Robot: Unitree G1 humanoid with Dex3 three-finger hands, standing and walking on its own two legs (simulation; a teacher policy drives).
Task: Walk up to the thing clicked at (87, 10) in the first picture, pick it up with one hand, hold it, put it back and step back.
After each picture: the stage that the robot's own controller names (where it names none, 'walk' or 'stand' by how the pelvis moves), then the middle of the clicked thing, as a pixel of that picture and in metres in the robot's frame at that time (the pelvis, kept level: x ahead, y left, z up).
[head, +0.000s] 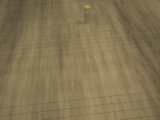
stand; (87, 15) +1.84 -0.03 -0.66
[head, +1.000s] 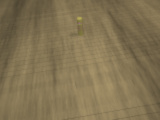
walk; (80, 26) +1.72 +0.19 -0.65
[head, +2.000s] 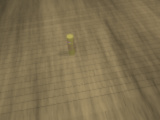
walk; (71, 45) +1.21 +0.24 -0.65
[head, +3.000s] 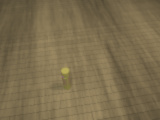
walk; (66, 79) +0.81 +0.21 -0.64
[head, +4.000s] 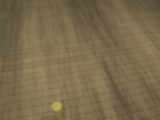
walk; (58, 113) +0.50 +0.20 -0.63
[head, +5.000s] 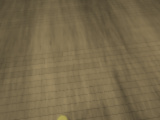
stand; out of the picture +0.41 +0.18 -0.64
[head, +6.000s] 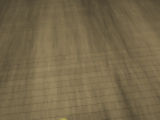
stand; out of the picture +0.41 +0.17 -0.66
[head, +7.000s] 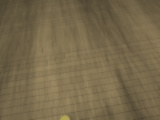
stand; out of the picture +0.41 +0.20 -0.64
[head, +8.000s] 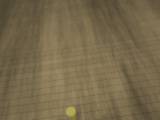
stand; (72, 118) +0.46 +0.16 -0.63
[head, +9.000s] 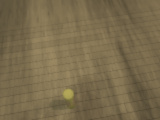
walk; (69, 99) +0.44 +0.14 -0.60
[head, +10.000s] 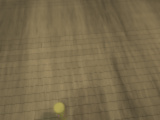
stand; (60, 113) +0.41 +0.17 -0.63
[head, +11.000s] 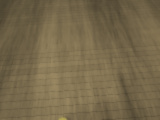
stand; out of the picture +0.39 +0.18 -0.65
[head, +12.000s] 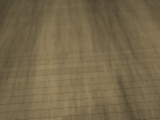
stand; out of the picture +0.38 +0.19 -0.66
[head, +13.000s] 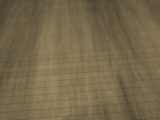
stand; out of the picture +0.38 +0.19 -0.66
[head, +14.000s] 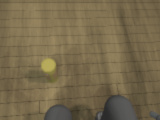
go down; (50, 72) +0.47 +0.14 -0.40
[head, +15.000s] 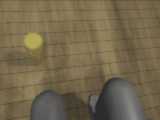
go down; (35, 51) +0.51 +0.14 -0.30
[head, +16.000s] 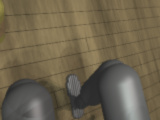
close in; out of the picture +0.52 +0.18 -0.22
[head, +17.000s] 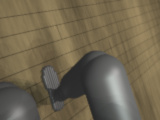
close; out of the picture +0.52 +0.20 -0.21
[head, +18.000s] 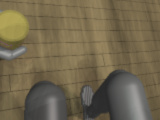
lift; (10, 38) +0.45 +0.21 -0.11
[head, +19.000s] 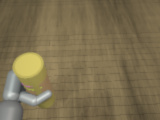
lift; (38, 85) +0.32 +0.16 +0.05
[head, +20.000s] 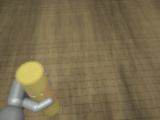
hold; (42, 93) +0.31 +0.16 +0.02
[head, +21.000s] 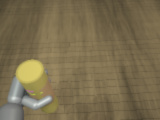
hold; (41, 91) +0.31 +0.16 +0.03
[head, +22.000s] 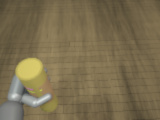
crouch; (41, 89) +0.32 +0.17 +0.02
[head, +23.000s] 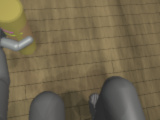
crouch; (19, 32) +0.50 +0.14 -0.06
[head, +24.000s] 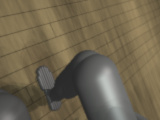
lower; out of the picture +0.50 +0.19 -0.21
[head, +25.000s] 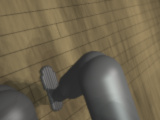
lower; out of the picture +0.51 +0.20 -0.21
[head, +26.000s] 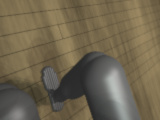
lower; out of the picture +0.50 +0.20 -0.21
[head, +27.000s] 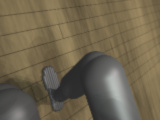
lower; out of the picture +0.50 +0.19 -0.22
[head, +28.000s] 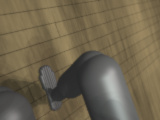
loosen; out of the picture +0.51 +0.17 -0.22
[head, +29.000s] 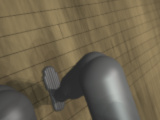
withdraw; out of the picture +0.51 +0.17 -0.22
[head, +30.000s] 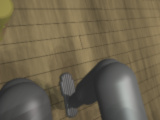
stand; out of the picture +0.51 +0.16 -0.21
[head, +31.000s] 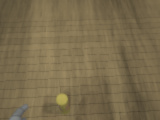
stand; (63, 104) +0.42 +0.13 -0.54
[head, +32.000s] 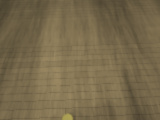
stand; out of the picture +0.40 +0.13 -0.60
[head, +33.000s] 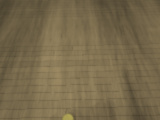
stand; out of the picture +0.40 +0.12 -0.60
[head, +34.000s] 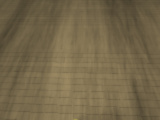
stand; out of the picture +0.40 +0.10 -0.65
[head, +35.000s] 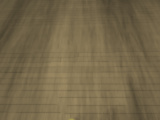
stand; out of the picture +0.40 +0.14 -0.66
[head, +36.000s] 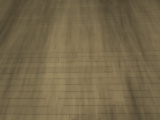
walk; out of the picture +0.38 +0.14 -0.66
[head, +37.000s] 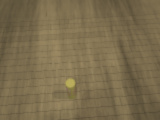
walk; (71, 89) +0.54 +0.12 -0.63
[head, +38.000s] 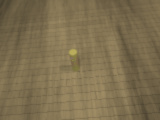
walk; (74, 60) +0.89 +0.17 -0.64
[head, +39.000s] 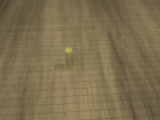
stand; (69, 59) +1.03 +0.14 -0.64
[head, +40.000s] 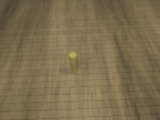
stand; (73, 63) +1.00 +0.14 -0.66
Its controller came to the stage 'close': yes
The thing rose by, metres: 0.68
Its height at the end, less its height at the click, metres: +0.00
